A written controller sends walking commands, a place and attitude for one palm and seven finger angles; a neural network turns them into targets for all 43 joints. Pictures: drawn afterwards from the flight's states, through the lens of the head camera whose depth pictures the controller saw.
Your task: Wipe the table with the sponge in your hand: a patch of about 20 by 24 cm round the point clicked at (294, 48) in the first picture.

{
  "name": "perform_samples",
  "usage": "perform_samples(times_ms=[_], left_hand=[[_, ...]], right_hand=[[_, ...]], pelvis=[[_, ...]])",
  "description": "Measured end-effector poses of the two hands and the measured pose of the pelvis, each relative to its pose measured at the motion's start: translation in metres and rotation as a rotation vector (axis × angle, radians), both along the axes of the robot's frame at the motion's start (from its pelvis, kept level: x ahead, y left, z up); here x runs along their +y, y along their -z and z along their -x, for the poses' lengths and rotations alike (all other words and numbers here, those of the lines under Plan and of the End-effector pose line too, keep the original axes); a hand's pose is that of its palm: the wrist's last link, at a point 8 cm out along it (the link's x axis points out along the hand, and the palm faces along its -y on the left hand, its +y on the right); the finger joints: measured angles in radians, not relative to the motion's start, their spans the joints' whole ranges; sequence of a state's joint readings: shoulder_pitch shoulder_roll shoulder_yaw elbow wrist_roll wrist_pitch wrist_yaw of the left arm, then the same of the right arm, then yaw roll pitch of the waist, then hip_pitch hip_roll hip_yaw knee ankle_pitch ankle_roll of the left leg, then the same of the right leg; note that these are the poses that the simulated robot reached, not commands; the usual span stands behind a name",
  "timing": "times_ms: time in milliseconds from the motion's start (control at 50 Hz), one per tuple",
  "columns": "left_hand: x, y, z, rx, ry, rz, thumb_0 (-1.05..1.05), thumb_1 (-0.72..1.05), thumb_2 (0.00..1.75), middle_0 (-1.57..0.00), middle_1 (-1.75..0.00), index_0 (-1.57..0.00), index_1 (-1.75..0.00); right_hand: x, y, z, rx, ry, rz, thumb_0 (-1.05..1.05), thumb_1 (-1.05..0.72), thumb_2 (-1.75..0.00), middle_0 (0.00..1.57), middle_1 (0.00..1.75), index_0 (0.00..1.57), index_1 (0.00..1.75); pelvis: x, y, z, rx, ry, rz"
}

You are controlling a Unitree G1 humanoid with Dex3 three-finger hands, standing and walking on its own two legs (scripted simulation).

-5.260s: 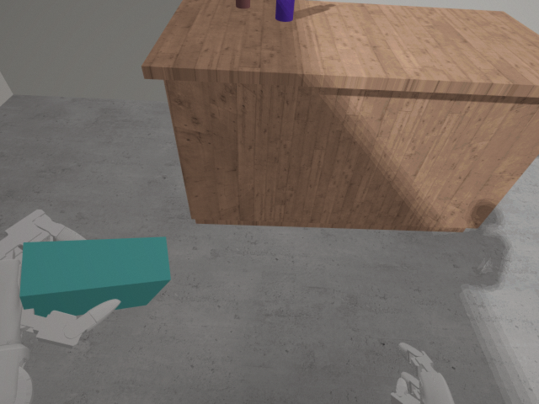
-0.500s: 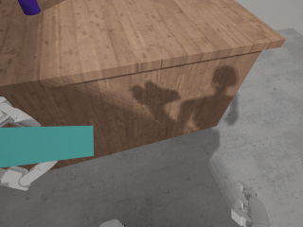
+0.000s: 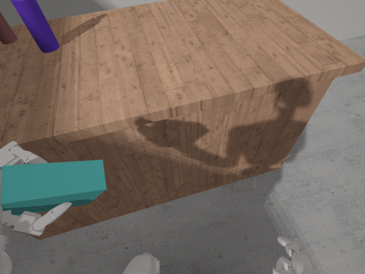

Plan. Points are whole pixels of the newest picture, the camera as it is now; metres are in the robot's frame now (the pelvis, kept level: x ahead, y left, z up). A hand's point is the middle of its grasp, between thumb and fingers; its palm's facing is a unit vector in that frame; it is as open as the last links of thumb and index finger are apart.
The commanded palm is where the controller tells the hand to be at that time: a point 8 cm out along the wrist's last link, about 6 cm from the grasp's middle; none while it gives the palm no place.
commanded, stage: take the last steps up to it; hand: left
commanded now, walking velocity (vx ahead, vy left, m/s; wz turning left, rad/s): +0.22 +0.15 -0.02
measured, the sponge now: (69, 187) +0.24 +0.20 +0.13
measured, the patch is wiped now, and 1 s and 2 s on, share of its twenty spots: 0.00 0.00 0.00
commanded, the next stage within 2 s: come to a stop and stand still in 0.58 s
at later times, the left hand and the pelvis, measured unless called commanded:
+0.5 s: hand (21, 147) +0.29 +0.29 +0.18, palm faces +0.33 -0.83 -0.46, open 9.4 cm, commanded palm +0.24 +0.34 +0.17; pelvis +0.07 +0.07 -0.01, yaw -2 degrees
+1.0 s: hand (19, 134) +0.33 +0.32 +0.16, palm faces +0.30 -0.84 -0.46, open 9.4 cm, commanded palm +0.28 +0.37 +0.17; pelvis +0.10 +0.10 -0.01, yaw -4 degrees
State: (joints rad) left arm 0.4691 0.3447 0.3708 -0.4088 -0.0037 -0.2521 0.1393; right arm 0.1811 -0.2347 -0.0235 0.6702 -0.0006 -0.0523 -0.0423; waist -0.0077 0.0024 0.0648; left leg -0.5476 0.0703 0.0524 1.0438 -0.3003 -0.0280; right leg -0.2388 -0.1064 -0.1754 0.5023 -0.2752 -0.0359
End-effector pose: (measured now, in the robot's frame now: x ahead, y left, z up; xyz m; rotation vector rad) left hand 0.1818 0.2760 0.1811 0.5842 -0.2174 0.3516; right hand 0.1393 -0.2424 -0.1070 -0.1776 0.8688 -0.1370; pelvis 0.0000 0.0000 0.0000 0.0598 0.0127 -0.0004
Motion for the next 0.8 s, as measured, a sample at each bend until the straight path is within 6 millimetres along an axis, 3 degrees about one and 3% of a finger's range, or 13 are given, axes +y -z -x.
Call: perform_samples(times_ms=[100, 180, 240, 340, 420, 500, 560, 640, 800], left_hand=[[0.006, 0.004, -0.018, 0.001, 0.062, 0.022, -0.01, -0.44, 1.00, -0.81, -1.35, -0.82, -1.34], [0.025, 0.001, -0.033, -0.083, 0.116, 0.017, -0.01, -0.44, 1.00, -0.81, -1.35, -0.82, -1.34], [0.045, -0.001, -0.048, -0.171, 0.125, -0.007, -0.01, -0.44, 1.00, -0.81, -1.35, -0.82, -1.34], [0.071, -0.001, -0.068, -0.163, 0.079, 0.014, -0.01, -0.44, 1.00, -0.81, -1.35, -0.82, -1.34], [0.065, -0.005, -0.071, -0.131, 0.094, 0.039, -0.01, -0.44, 1.00, -0.81, -1.35, -0.82, -1.34], [0.053, -0.011, -0.071, -0.093, 0.118, 0.012, -0.01, -0.44, 1.00, -0.81, -1.35, -0.82, -1.34], [0.050, -0.011, -0.074, -0.068, 0.097, -0.038, -0.01, -0.44, 1.00, -0.81, -1.35, -0.82, -1.34], [0.053, -0.005, -0.084, -0.041, 0.040, -0.028, -0.01, -0.44, 1.00, -0.81, -1.35, -0.82, -1.34], [0.050, 0.009, -0.108, 0.002, 0.059, 0.072, -0.01, -0.44, 1.00, -0.81, -1.35, -0.82, -1.34]], right_hand=[[-0.004, -0.019, -0.022, -0.037, 0.014, 0.079, 0.01, -0.90, -0.90, 0.20, 0.30, 0.20, 0.30], [0.010, -0.027, -0.041, -0.077, 0.032, 0.139, 0.01, -0.90, -0.90, 0.20, 0.30, 0.20, 0.30], [0.030, -0.026, -0.055, -0.112, 0.062, 0.134, 0.01, -0.90, -0.90, 0.20, 0.30, 0.20, 0.30], [0.077, -0.026, -0.070, -0.129, 0.032, 0.035, 0.01, -0.90, -0.90, 0.20, 0.30, 0.20, 0.30], [0.105, -0.020, -0.075, -0.122, -0.003, -0.037, 0.01, -0.90, -0.90, 0.20, 0.30, 0.20, 0.30], [0.118, -0.008, -0.078, -0.097, -0.030, -0.079, 0.01, -0.90, -0.90, 0.21, 0.30, 0.20, 0.30], [0.115, 0.004, -0.082, -0.079, -0.035, -0.095, 0.01, -0.90, -0.90, 0.21, 0.30, 0.21, 0.30], [0.097, 0.013, -0.086, -0.046, -0.021, -0.084, 0.01, -0.90, -0.90, 0.21, 0.30, 0.21, 0.30], [0.052, -0.016, -0.091, -0.033, 0.032, 0.051, 0.01, -0.90, -0.90, 0.20, 0.30, 0.20, 0.30]], pelvis=[[0.018, 0.000, -0.016, -0.003, 0.008, 0.006], [0.040, 0.010, -0.035, -0.011, 0.019, 0.039], [0.053, 0.019, -0.044, -0.025, 0.027, 0.035], [0.063, 0.012, -0.054, -0.009, 0.027, 0.064], [0.069, 0.008, -0.061, 0.005, 0.033, 0.070], [0.069, 0.008, -0.069, 0.009, 0.032, 0.062], [0.063, 0.013, -0.075, 0.008, 0.036, 0.045], [0.059, 0.014, -0.082, -0.003, 0.034, 0.051], [0.064, 0.000, -0.094, -0.005, 0.040, 0.004]])
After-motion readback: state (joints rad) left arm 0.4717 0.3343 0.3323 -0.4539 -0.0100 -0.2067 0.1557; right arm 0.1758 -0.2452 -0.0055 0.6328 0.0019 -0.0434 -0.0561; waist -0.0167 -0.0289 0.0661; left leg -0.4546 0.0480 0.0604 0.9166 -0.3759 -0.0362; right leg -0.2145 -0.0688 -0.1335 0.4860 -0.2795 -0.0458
